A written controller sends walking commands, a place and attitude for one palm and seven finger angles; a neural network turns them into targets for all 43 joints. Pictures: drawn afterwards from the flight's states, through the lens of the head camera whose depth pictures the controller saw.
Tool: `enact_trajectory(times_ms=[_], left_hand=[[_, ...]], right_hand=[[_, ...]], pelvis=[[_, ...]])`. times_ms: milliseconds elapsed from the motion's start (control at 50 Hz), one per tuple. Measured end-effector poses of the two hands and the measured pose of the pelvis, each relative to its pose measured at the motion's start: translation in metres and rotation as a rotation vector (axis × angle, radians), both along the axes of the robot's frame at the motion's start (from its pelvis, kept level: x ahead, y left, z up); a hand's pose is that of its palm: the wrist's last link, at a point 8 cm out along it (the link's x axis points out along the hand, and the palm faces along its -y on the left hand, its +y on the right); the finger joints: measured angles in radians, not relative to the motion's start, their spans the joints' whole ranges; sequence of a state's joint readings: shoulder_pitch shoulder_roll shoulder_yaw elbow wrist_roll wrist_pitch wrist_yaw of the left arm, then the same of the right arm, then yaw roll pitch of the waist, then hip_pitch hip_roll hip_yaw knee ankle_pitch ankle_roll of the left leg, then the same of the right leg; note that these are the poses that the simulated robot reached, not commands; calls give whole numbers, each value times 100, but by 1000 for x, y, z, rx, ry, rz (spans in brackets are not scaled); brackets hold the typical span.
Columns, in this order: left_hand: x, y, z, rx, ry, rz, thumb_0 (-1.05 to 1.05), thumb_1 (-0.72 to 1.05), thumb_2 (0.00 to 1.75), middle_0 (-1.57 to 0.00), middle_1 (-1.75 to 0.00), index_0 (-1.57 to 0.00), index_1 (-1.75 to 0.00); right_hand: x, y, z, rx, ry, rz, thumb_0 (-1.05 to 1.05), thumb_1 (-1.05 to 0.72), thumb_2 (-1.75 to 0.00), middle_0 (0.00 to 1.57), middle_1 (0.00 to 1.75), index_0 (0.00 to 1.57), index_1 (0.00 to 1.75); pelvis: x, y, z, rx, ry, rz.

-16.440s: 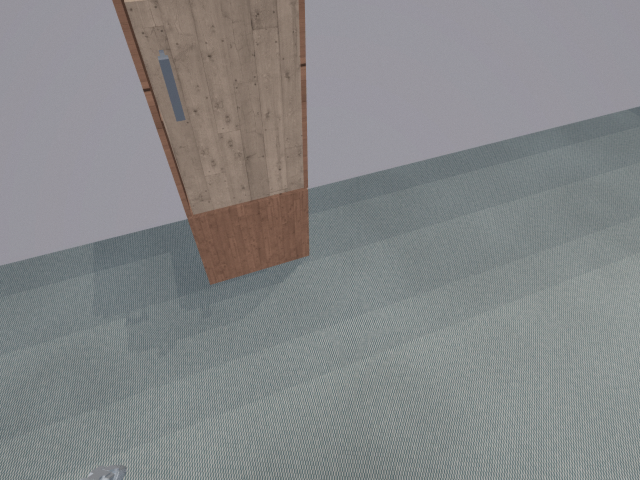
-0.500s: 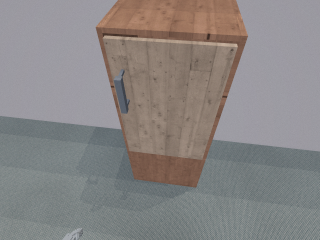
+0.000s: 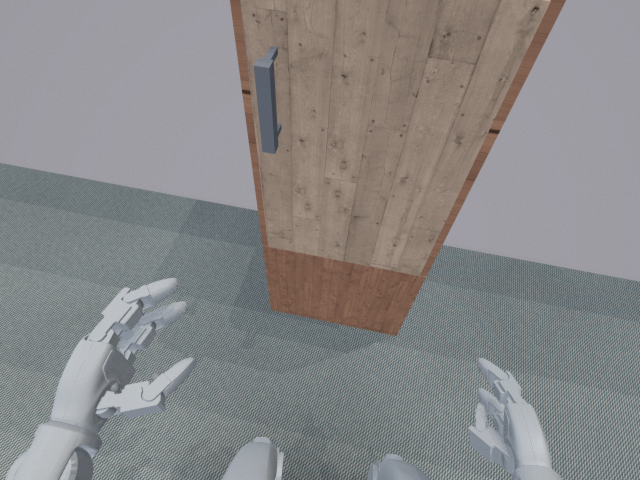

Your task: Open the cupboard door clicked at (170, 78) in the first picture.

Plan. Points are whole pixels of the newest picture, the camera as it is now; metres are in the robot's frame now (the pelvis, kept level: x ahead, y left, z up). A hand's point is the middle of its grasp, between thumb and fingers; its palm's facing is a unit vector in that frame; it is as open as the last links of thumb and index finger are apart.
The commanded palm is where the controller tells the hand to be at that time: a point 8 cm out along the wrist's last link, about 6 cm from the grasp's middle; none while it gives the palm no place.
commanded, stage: raise the hand with hooked fingers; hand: left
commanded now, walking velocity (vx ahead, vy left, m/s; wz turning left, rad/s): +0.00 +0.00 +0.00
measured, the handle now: (271, 102) +0.60 +0.14 +0.12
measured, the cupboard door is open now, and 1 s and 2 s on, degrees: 0 0 0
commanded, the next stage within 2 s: move the hooked fingers beside the handle in 1.50 s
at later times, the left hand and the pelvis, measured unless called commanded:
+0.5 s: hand (111, 315) +0.26 +0.25 +0.10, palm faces -0.08 -0.99 -0.06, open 12.6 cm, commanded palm +0.23 +0.30 +0.11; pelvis +0.01 +0.02 +0.03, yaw -1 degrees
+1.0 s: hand (81, 235) +0.31 +0.28 +0.15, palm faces -0.06 -1.00 -0.06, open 14.0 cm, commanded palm +0.29 +0.33 +0.15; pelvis +0.02 +0.01 +0.05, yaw -1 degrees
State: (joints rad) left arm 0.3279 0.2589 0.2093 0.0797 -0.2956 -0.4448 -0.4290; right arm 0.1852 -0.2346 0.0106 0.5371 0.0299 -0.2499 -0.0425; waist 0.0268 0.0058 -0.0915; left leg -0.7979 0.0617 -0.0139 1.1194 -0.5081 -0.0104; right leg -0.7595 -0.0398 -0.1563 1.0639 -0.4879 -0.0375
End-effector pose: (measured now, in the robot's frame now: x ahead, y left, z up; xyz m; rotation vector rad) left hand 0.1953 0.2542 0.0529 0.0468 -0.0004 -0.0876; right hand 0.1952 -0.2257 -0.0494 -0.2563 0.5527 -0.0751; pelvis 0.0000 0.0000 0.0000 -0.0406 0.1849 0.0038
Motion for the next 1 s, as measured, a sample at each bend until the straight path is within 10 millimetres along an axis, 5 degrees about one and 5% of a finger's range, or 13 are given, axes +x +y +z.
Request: enact_trajectory(times_ms=[120, 260, 460, 700, 1000], left_hand=[[24, 9, 14, 4, 58, -47, 1, 26, 62, -24, -72, -25, -71], [27, 28, 30, 18, 47, -1, 1, 10, 55, -25, -82, -26, -81], [39, 44, 43, 19, 13, 0, 0, -14, 45, -27, -97, -28, -96], [65, 64, 71, 18, 4, 18, -1, -40, 34, -29, -114, -30, -113], [100, 81, 101, 14, 0, 24, -1, -50, 30, -30, -120, -30, -119]], right_hand=[[-47, 18, -13, 69, 109, -65, 1, -90, -90, 20, 30, 20, 30], [-75, 8, -5, 36, 146, -109, 1, -90, -90, 20, 30, 20, 30], [-53, -9, 22, -47, 71, -104, 1, -90, -90, 20, 30, 20, 30], [-17, 9, 39, -13, 7, -40, 1, -90, -90, 20, 30, 20, 30], [-33, -5, 31, -15, 103, -74, 1, -90, -90, 20, 30, 20, 30]], pelvis=[[-2, 9, 11, 2, -8, -13], [0, 18, 21, 8, -20, -23], [6, 23, 30, 5, -50, -18], [16, 22, 42, 3, -82, -11], [22, 13, 51, 14, -96, -17]])
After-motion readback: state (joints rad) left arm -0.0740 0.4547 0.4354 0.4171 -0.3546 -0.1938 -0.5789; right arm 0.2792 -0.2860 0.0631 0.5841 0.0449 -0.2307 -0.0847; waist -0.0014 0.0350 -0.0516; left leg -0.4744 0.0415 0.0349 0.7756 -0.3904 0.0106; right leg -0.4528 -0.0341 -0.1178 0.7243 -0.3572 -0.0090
